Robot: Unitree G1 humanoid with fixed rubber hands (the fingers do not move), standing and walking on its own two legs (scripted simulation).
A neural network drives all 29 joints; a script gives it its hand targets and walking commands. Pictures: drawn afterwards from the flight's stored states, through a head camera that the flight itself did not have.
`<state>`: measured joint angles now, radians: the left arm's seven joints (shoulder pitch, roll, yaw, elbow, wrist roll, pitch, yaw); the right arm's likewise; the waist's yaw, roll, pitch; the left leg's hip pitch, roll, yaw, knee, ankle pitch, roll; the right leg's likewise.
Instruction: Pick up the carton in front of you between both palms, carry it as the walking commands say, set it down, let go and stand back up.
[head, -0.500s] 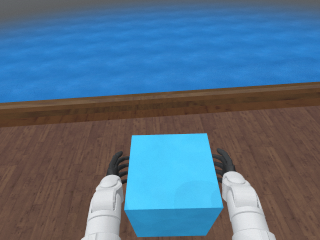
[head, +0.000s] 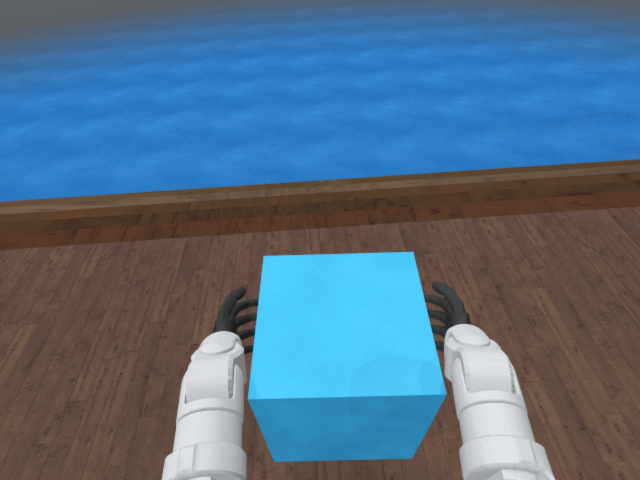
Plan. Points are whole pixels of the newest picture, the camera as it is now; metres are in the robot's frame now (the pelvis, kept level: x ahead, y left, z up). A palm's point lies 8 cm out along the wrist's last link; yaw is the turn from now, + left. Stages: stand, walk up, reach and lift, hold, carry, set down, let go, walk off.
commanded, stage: reach and lift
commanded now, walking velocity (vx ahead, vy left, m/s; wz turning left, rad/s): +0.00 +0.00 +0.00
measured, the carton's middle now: (340, 361) +0.31 +0.00 -0.05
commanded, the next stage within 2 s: hold in 0.52 s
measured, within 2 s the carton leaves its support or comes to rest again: neither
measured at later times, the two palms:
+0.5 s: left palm (224, 338) +0.30 +0.15 +0.04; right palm (456, 331) +0.30 -0.15 +0.04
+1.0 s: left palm (221, 338) +0.29 +0.15 +0.05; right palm (462, 331) +0.29 -0.15 +0.05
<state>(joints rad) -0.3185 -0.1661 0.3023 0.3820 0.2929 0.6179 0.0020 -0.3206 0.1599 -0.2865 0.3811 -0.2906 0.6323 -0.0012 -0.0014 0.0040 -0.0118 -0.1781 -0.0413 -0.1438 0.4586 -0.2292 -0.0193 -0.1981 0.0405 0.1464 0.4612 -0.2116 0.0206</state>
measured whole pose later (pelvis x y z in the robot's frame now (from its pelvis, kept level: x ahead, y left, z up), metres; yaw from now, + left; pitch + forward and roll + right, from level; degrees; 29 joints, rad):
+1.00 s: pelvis +0.00 +0.00 +0.00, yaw +0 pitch -7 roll +0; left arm -0.29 -0.16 0.25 0.26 0.28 0.75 0.00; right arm -0.29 0.16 -0.24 0.26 -0.28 0.76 0.00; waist 0.00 0.00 0.01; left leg -0.07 -0.03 -0.14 0.39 -0.20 -0.02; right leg -0.09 0.03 0.14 0.39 -0.19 0.02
